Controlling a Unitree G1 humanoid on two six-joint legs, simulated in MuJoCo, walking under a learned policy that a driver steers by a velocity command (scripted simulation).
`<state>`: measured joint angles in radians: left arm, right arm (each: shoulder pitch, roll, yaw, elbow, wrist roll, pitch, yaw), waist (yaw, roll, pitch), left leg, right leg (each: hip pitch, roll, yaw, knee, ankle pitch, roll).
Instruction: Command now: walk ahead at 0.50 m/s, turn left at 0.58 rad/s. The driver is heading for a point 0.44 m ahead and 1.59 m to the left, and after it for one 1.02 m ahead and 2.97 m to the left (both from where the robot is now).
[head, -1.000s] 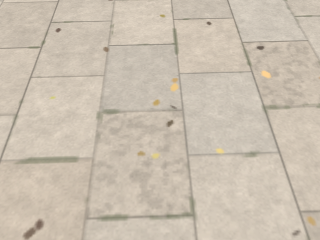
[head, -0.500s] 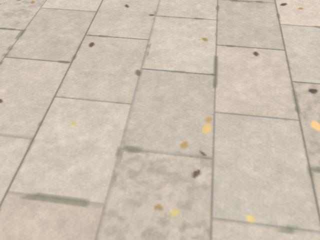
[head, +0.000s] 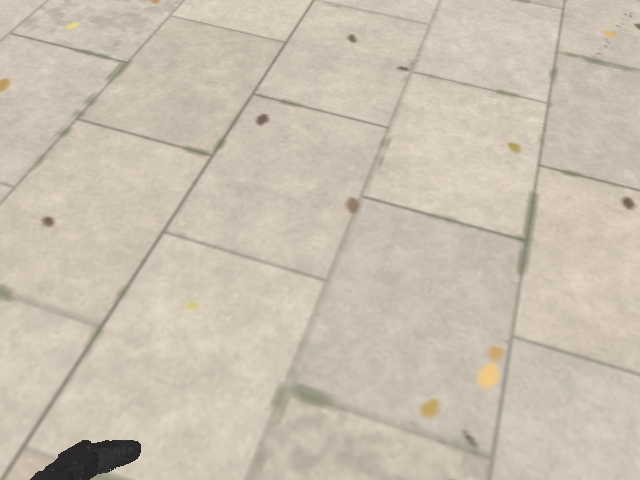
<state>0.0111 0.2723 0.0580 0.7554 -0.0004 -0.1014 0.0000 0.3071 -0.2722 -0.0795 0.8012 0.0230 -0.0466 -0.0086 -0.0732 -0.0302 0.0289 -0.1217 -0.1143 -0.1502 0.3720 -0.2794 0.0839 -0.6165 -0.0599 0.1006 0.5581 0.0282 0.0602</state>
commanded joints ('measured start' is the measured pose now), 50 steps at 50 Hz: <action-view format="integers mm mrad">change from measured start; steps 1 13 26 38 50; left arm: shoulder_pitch -85 181 282 188 -53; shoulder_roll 102 85 202 173 128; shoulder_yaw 23 26 61 29 12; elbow -89 -12 58 -59 -136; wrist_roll -9 11 -18 7 -7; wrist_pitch -27 -13 20 -26 -15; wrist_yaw -12 -2 7 -5 -27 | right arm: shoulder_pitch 39 -27 -303 -80 52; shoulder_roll -149 -98 -53 -144 -179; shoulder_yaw -38 -20 4 -28 -41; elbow -44 -149 -272 -237 -157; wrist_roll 4 7 3 -22 5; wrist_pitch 0 14 11 -13 1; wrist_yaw -10 6 61 29 -8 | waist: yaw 3 88 158 85 15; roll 133 -85 -31 76 123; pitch -42 -24 47 -105 -31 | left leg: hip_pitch -37 -569 -558 18 -101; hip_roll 231 227 196 307 239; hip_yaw -209 39 179 -261 -211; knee -24 815 286 -112 -32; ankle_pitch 202 -44 236 276 120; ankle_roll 117 -61 -42 225 126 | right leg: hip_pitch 142 479 657 -38 153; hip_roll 58 -198 -219 -65 50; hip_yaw -29 141 -228 -13 -22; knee -75 -366 -365 589 -31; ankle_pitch -2 -212 122 -365 -2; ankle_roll -17 -230 -194 -47 -12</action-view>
